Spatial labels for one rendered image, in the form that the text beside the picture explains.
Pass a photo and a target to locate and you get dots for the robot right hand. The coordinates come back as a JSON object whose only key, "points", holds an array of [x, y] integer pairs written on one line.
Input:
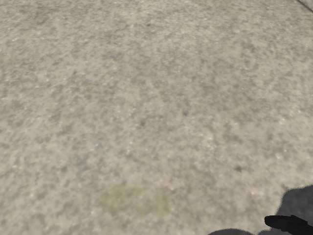
{"points": [[292, 224]]}

